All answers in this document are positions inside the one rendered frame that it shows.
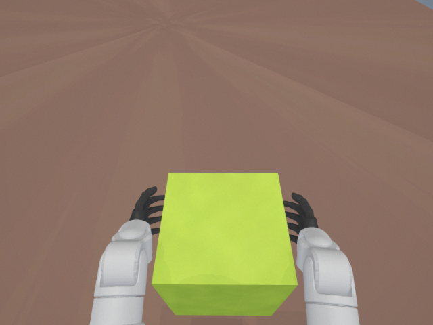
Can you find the right robot forearm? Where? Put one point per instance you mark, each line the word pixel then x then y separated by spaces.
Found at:
pixel 329 287

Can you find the left robot forearm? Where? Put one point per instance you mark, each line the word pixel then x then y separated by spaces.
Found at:
pixel 122 276

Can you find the left robot hand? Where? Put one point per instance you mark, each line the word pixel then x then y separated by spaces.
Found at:
pixel 142 210

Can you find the right robot hand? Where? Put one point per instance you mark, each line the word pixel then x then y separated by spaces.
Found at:
pixel 305 219

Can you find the carton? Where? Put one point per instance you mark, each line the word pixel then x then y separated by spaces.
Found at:
pixel 224 247

